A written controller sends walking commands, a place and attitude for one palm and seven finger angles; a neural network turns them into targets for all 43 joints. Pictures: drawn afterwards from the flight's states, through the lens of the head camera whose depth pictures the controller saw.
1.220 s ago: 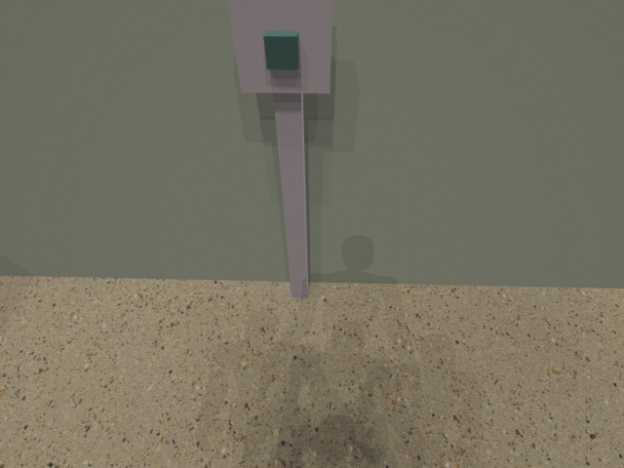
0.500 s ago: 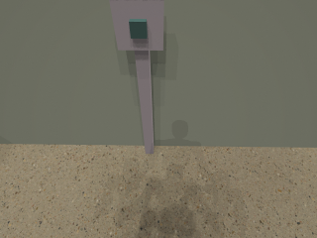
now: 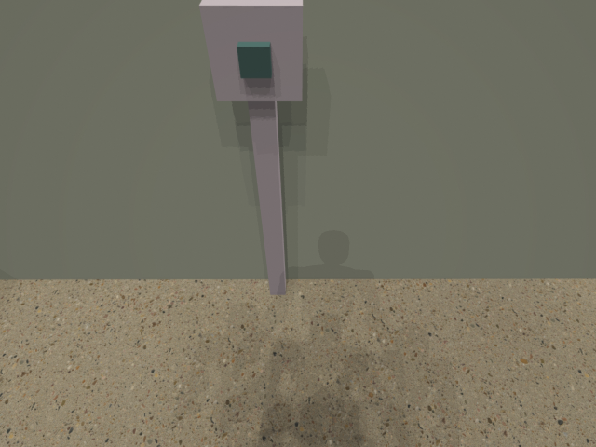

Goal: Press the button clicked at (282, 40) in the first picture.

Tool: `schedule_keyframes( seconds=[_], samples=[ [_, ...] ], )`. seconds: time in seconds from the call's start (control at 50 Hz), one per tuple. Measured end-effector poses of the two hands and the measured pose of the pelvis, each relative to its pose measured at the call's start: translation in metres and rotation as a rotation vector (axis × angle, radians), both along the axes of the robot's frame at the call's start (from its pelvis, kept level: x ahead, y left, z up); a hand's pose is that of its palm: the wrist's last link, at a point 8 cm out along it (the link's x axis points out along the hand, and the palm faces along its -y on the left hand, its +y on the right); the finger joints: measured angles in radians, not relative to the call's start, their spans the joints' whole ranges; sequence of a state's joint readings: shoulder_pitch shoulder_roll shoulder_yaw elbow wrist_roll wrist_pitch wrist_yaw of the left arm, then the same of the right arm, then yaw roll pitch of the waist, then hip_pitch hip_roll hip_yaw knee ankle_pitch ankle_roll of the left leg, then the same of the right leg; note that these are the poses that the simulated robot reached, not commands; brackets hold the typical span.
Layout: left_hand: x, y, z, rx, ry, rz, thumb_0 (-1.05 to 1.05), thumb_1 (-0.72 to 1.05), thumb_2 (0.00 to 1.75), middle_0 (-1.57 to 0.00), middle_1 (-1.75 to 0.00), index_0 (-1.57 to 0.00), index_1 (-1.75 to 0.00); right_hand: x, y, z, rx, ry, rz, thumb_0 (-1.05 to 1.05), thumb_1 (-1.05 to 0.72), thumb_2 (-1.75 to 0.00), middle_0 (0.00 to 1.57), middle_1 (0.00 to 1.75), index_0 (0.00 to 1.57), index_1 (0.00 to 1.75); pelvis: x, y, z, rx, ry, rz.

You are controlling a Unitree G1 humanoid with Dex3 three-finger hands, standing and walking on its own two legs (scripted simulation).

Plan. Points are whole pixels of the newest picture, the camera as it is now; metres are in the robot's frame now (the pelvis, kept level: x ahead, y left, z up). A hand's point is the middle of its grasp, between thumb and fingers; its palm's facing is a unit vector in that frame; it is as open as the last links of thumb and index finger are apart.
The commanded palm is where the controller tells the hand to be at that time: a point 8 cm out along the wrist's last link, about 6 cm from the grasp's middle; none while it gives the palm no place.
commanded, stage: take the last steps up to it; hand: left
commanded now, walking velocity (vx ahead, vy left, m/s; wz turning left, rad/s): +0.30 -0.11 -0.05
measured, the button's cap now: (255, 59) +0.74 +0.12 +0.17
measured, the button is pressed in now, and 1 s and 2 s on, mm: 0 0 0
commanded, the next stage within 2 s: come to a stop and stand still in 0.66 s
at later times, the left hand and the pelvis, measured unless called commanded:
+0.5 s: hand (216, 439) +0.17 +0.15 -0.19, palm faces -0.01 -0.97 -0.25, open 7.3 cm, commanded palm none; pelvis +0.12 -0.06 -0.03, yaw -1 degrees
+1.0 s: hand (271, 390) +0.25 +0.06 -0.18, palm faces +0.09 -0.98 -0.20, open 7.3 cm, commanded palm none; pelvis +0.26 -0.11 -0.01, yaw +2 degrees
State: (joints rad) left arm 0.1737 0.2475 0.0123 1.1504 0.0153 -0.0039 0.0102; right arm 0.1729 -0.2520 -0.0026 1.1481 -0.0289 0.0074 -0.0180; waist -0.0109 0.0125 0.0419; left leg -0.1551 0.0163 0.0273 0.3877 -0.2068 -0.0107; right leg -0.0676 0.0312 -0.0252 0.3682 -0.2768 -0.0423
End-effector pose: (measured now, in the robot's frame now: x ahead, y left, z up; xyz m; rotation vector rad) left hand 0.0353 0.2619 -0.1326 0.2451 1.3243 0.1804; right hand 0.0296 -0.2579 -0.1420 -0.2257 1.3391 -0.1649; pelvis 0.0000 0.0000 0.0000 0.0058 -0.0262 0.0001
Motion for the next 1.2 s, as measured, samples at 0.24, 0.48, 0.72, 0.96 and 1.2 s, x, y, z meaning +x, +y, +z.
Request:
schedule_keyframes(
  seconds=[0.24, 0.48, 0.72, 0.96, 1.2],
  samples=[
    [-0.035, -0.046, -0.034, -0.131, 0.227, 0.072, 0.01, 0.91, 0.90, -0.20, -0.30, -0.20, -0.30, -0.026, 0.048, -0.021, 0.080, 0.144, -0.115, 0.00, -0.91, -0.90, 0.20, 0.30, 0.20, 0.30, 0.051, 0.000, -0.019, 0.002, 0.010, -0.030],
    [0.121, -0.067, -0.021, -0.042, 0.016, -0.015, 0.03, 0.95, 0.90, -0.20, -0.30, -0.20, -0.30, -0.069, 0.029, -0.011, 0.163, 0.419, -0.218, 0.00, -0.90, -0.90, 0.20, 0.30, 0.20, 0.30, 0.113, -0.053, -0.022, -0.001, 0.021, -0.027],
    [0.159, -0.127, -0.023, -0.099, 0.055, 0.035, 0.01, 0.93, 0.90, -0.20, -0.30, -0.20, -0.30, 0.163, -0.067, -0.005, 0.033, 0.028, -0.076, 0.00, -0.91, -0.90, 0.20, 0.30, 0.19, 0.30, 0.183, -0.087, -0.008, -0.009, 0.035, 0.016],
    [0.198, -0.151, -0.028, -0.116, 0.107, 0.125, 0.02, 0.92, 0.90, -0.20, -0.30, -0.20, -0.30, 0.305, -0.054, -0.011, 0.070, -0.122, 0.023, -0.01, -0.93, -0.90, 0.20, 0.30, 0.20, 0.30, 0.252, -0.100, -0.012, 0.015, 0.013, 0.030],
    [0.223, -0.131, 0.003, 0.014, 0.078, 0.108, 0.01, 0.91, 0.90, -0.20, -0.30, -0.20, -0.30, 0.320, -0.085, -0.014, 0.083, -0.030, 0.012, 0.00, -0.91, -0.90, 0.20, 0.30, 0.20, 0.30, 0.260, -0.109, -0.001, 0.046, 0.044, 0.024]
  ],
)
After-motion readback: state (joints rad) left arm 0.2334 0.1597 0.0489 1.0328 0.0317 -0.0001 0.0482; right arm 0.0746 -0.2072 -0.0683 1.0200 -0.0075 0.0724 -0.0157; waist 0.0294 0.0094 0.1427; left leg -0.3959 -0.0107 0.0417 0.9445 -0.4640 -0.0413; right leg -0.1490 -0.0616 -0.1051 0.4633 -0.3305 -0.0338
